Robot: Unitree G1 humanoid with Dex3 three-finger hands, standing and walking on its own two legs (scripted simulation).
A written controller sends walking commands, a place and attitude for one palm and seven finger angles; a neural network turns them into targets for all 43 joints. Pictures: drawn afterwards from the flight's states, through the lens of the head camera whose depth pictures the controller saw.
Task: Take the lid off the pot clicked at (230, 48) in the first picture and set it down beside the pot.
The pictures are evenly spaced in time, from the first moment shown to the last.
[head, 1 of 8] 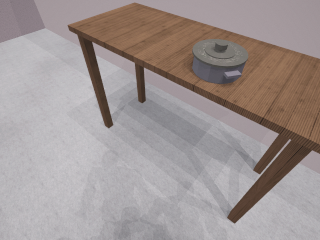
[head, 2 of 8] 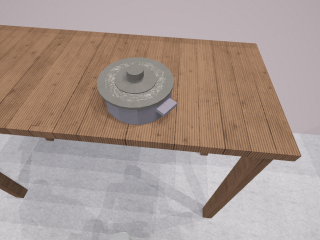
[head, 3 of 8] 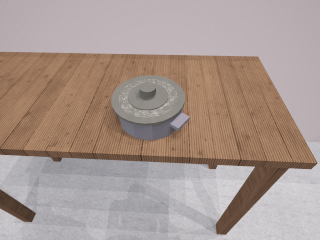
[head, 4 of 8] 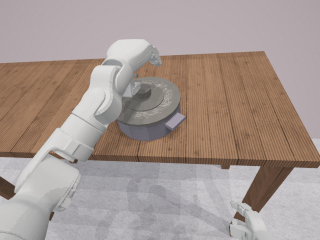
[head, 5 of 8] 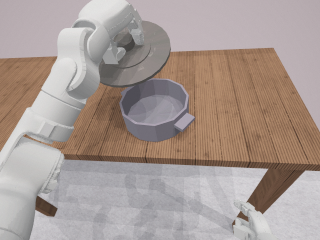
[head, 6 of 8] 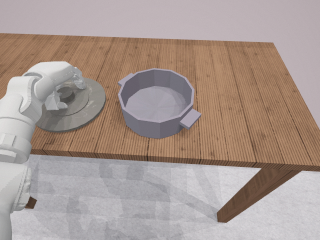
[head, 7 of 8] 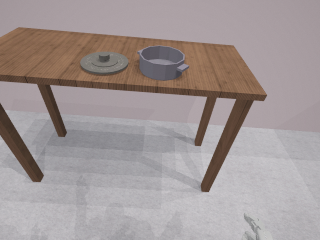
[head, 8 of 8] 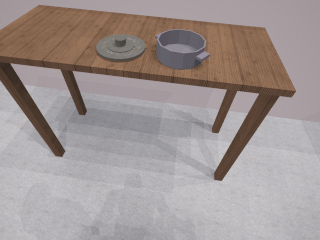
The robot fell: no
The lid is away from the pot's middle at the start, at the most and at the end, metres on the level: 0.00 0.25 0.25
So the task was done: yes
